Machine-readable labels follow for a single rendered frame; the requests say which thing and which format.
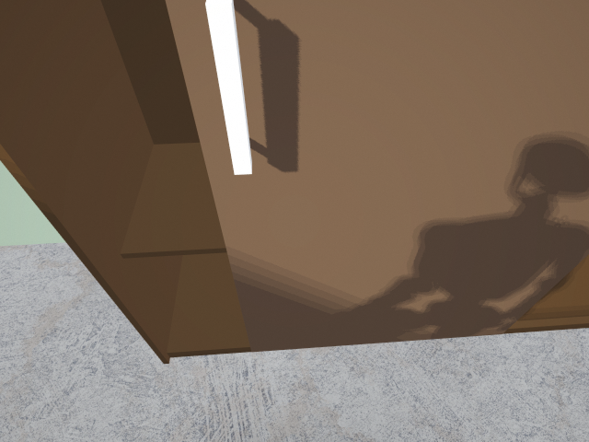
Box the handle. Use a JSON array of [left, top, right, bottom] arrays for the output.
[[205, 0, 252, 175]]

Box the wardrobe door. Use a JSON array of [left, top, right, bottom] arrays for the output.
[[517, 254, 589, 321], [166, 0, 589, 352]]

